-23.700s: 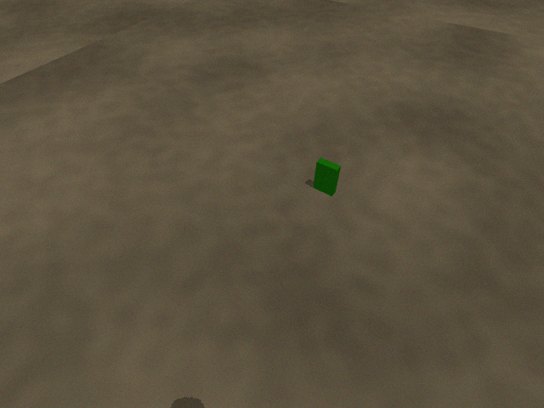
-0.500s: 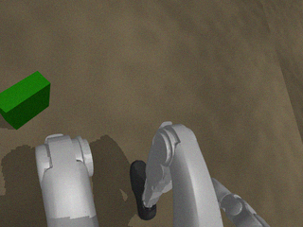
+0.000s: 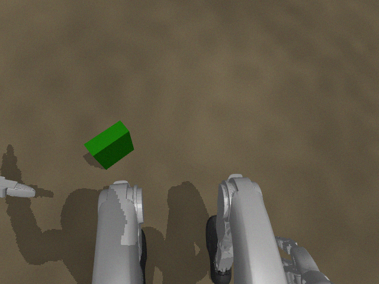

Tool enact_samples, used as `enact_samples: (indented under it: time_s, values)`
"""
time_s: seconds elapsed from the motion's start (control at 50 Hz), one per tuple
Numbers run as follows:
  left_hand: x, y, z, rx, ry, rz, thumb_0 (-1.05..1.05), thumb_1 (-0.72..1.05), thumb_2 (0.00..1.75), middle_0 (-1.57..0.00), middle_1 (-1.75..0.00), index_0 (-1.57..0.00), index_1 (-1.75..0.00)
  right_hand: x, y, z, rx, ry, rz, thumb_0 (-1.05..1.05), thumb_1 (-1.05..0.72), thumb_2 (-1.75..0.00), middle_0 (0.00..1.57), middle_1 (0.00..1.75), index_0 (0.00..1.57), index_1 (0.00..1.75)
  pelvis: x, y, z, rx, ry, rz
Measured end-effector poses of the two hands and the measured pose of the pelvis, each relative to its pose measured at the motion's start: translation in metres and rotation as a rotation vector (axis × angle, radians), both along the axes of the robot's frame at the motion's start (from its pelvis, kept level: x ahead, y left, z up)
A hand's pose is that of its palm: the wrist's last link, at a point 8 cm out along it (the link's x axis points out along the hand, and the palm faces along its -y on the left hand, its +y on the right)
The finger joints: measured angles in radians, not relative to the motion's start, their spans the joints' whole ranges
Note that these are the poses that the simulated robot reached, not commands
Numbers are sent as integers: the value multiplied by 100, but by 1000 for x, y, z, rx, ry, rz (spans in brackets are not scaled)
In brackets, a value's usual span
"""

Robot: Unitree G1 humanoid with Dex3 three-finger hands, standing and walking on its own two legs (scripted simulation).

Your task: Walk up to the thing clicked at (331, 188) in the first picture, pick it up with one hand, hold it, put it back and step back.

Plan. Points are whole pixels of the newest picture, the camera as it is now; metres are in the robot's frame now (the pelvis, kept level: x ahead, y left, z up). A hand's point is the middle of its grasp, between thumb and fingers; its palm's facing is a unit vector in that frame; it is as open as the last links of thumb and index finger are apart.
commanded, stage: home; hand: left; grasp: from the side
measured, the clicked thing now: (112, 147) +0.46 +0.20 -0.30
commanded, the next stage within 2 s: none
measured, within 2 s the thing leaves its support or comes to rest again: neither
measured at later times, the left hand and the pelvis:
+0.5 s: hand out of the picture +0.28 +0.25 +0.13, palm faces +0.20 -0.89 -0.41, open 17.4 cm; pelvis +0.06 -0.01 +0.23, yaw +5 degrees
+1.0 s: hand out of the picture +0.25 +0.20 +0.28, palm faces +0.20 -0.93 -0.31, open 17.7 cm; pelvis +0.10 +0.00 +0.33, yaw +5 degrees
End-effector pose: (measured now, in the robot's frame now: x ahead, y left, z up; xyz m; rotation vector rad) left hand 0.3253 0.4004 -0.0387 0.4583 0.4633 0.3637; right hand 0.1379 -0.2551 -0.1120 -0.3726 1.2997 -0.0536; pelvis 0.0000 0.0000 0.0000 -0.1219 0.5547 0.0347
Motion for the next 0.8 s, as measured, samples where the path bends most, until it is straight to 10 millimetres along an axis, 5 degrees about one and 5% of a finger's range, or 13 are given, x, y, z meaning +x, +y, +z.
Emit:
enact_samples:
  time_s: [0.18,0.4,0.62,0.8]
  values:
    - [-45,-55,71,-49,163,26,-1,-51,8,-6,-5,-6,-6,46,4,84,28,-161,-32,1,-90,-90,21,30,21,30,11,-10,88,47,3,11]
    - [-64,-91,168,-127,256,113,-1,-53,6,-6,-5,-6,-5,105,3,214,-1,-396,-21,1,-90,-90,21,30,20,30,42,-15,193,73,-92,34]
    - [-80,-130,253,-215,303,121,-1,-55,5,-6,-5,-6,-5,108,12,310,-16,-469,-57,1,-90,-90,21,30,20,30,73,-10,276,81,-236,52]
    - [-91,-150,320,-243,258,83,-1,-57,4,-5,-4,-5,-5,108,28,357,2,-552,-93,1,-90,-90,21,30,20,30,92,0,317,87,-342,56]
